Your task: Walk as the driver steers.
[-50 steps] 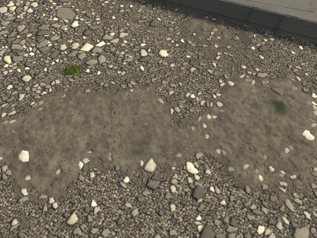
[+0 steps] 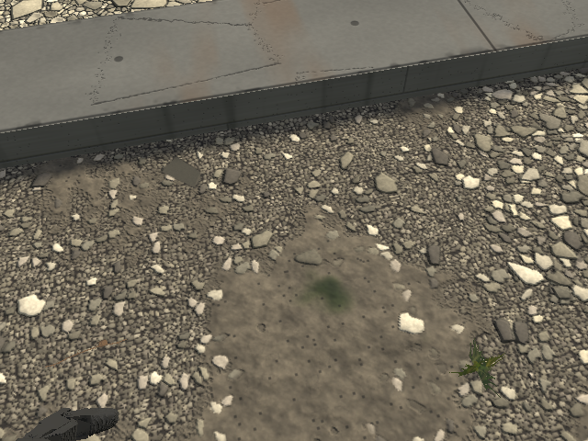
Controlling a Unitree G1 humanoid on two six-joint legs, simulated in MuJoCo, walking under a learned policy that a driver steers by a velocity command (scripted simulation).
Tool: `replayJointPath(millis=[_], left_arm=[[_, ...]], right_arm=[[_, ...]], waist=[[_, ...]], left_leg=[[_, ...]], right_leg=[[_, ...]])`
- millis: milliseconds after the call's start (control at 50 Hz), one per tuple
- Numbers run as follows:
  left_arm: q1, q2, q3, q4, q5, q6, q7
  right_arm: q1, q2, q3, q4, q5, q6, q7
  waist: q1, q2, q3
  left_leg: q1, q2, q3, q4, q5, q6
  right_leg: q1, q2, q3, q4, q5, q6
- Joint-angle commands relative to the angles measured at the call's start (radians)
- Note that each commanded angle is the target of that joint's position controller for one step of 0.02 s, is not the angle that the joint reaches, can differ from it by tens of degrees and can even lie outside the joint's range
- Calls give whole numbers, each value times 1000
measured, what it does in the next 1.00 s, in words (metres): walks ahead: left foot, then right foot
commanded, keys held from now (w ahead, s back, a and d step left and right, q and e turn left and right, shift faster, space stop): w+e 0.24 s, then w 0.76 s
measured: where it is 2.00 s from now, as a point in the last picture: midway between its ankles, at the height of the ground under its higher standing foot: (339, 204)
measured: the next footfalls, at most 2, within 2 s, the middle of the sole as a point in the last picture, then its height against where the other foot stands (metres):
left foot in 0.42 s outside the picture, level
right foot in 0.92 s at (383, 345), level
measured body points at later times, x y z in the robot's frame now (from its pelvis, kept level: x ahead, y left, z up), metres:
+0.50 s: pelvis +0.29 +0.03 +0.01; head +0.31 +0.03 +0.46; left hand +0.41 +0.30 -0.11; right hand +0.41 -0.26 -0.07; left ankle +0.38 +0.12 -0.71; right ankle +0.13 -0.07 -0.65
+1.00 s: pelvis +0.54 -0.08 +0.01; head +0.57 -0.10 +0.46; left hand +0.81 +0.11 -0.06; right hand +0.48 -0.35 -0.12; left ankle +0.43 +0.10 -0.65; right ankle +0.59 -0.19 -0.71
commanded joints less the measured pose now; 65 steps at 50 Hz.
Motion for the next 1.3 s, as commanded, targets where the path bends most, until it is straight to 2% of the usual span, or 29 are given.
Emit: replayJointPath(millis=[20, 40, 60, 140, 220, 300, 360, 400, 420, 440, 460, 480, 520, 540, 600, 700, 780, 840, 880, 920, 940, 960, 980, 1000, 1040, 1120, 1260, 1280, 1300], left_arm=[[264, 175, 57, -3, 3, -30, 10], [193, 147, 46, -10, 5, -32, 12], [145, 122, 37, -24, 16, -34, 15], [136, 136, 38, -8, 14, -39, 35], [186, 157, 45, 24, 5, -27, 55], [255, 148, 41, 67, -2, -24, 56], [271, 138, 39, 90, 4, -20, 55], [262, 115, 31, 92, 8, -14, 52], [260, 70, 13, 82, 16, -16, 49], [378, 21, -5, 71, -3, -26, 52], [389, 56, -5, 74, -8, -34, 55], [293, 129, 14, 70, -16, -35, 53], [156, 120, 11, 37, 8, -39, 51], [151, 106, 13, 38, 16, -39, 48], [175, 57, 3, 51, 14, -35, 42], [24, 14, -19, 18, 20, -48, 35], [-91, 16, -22, -6, 7, -57, 18], [-135, 34, -17, -28, 3, -63, 4], [-82, 61, -4, -17, 7, -67, 1], [173, 140, 36, 55, 18, -65, 15], [316, 236, 57, 70, 39, -58, 25], [356, 229, 53, 90, 24, -52, 21], [320, 155, 30, 90, 14, -50, 21], [249, 133, 20, 85, 10, -50, 22], [149, 89, 5, 78, 28, -54, 16], [115, 87, 10, 112, 32, -85, 18], [168, 127, 18, 179, 33, -87, 40], [238, 86, 2, 219, 49, -82, 34], [257, 88, 3, 227, 50, -80, 34]], right_arm=[[-115, -127, -7, -167, 23, -77, 13], [-116, -122, -8, -155, -3, -80, 6], [-100, -134, -16, -148, -19, -71, 3], [-106, -88, -6, -148, -33, -34, 5], [-265, -38, 17, -182, -29, -34, 14], [-336, -59, 13, -198, -9, -46, 32], [-316, -88, -2, -201, -10, -55, 38], [-202, -111, -21, -173, -17, -60, 32], [-77, -150, -34, -159, -30, -65, 27], [56, -243, -61, -128, -44, -58, 24], [116, -199, -56, -96, -13, -50, 39], [73, -131, -35, -102, 2, -46, 38], [-24, -84, -15, -113, -16, -32, 32], [-48, -64, -7, -114, -24, -33, 30], [-48, -66, -5, -99, -17, -40, 27], [1, -120, -17, -60, -2, -31, 16], [76, -137, -18, -20, 9, -17, 14], [101, -149, -23, 3, 13, 0, 10], [88, -167, -28, 8, 14, 11, 4], [72, -135, -13, -2, 6, 15, -1], [128, -50, 17, -40, -17, 1, 1], [177, -14, 32, -32, -11, -20, 6], [87, -114, 5, -44, 14, -32, 14], [9, -129, 0, -68, 23, -38, 17], [-26, -108, -3, -69, -2, -32, 14], [5, -50, 5, -52, 6, 12, 11], [-193, -17, 15, -114, 4, 6, 32], [-231, 5, 26, -125, -71, 30, 59], [-254, 11, 27, -136, -69, 40, 74]], waist=[[144, -75, -245], [96, -16, -181], [58, -29, -155], [25, -28, -110], [84, -57, -69], [122, -79, -66], [106, -111, -58], [44, -119, -96], [-13, -68, -209], [-7, 179, -363], [-23, 299, -367], [-39, 177, -223], [-11, 72, -76], [15, 85, -57], [41, 117, -68], [-2, 80, -48], [-45, 78, -24], [-38, 86, -8], [9, 95, -40], [138, 63, -214], [156, -112, -383], [144, -278, -467], [160, -178, -340], [140, -133, -214], [80, -72, -107], [27, -81, -73], [97, -37, -11], [92, -11, 11], [107, -38, 28]], left_leg=[[-667, -8, -155, 293, 82, 36], [-604, 25, -154, 205, 134, 32], [-528, 45, -160, 146, 166, 26], [-444, 34, -126, -22, 237, -26], [-377, -21, -114, -333, 515, -44], [-312, -45, -128, -477, 602, -27], [-287, -45, -126, -522, 492, 18], [-127, -64, -89, -576, 441, 67], [76, 38, -183, -552, 455, 125], [435, 242, -563, -592, 298, 287], [491, 321, -861, -736, 31, 338], [392, 299, -783, -759, -80, 297], [166, 215, -550, -788, 84, 257], [96, 182, -484, -810, 174, 246], [28, 141, -363, -856, 356, 256], [35, 118, -220, -889, 510, 245], [65, 129, -184, -873, 514, 227], [151, 172, -200, -831, 559, 210], [188, 178, -189, -750, 721, 188], [74, 95, -108, -433, 861, 135], [-266, -12, -47, -57, 531, 70], [-494, -115, -131, 151, -81, 49], [-602, -52, -176, 235, -53, 58], [-626, -7, -142, 215, 47, 65], [-543, 52, -128, 120, 181, 52], [-474, 72, -141, 46, 296, 17], [-474, 28, -112, -323, 626, 25], [-404, 6, -26, -353, 626, 37], [-389, 5, -14, -372, 625, 50]], right_leg=[[731, -312, 635, -361, -90, -248], [586, -271, 542, -364, 19, -217], [480, -242, 478, -380, 125, -207], [291, -199, 370, -426, 272, -213], [217, -128, 294, -416, 159, -150], [273, -163, 343, -372, 53, -122], [362, -205, 404, -299, 70, -101], [371, -163, 388, -185, 208, -67], [310, -111, 331, 26, 197, -32], [-7, 24, 197, 384, -36, 53], [-202, 43, 202, 564, -399, 77], [-289, -8, 230, 639, -341, 72], [-274, -82, 158, 570, -209, 68], [-229, -117, 152, 509, -161, 68], [-158, -138, 114, 406, -105, 84], [-138, -137, 76, 91, 128, 109], [-73, -103, 50, -66, 231, 108], [-72, -91, 53, -131, 162, 75], [26, -66, 32, -171, 103, 44], [426, -78, 39, -182, 132, -19], [816, -331, 386, -153, 106, -141], [927, -441, 729, -295, -74, -227], [840, -403, 669, -336, -190, -186], [700, -369, 537, -362, -144, -156], [475, -295, 386, -427, 24, -138], [335, -270, 205, -524, 165, -143], [386, -248, -10, -564, 240, -82], [353, -234, -61, -572, 225, -59], [362, -236, -70, -567, 217, -48]])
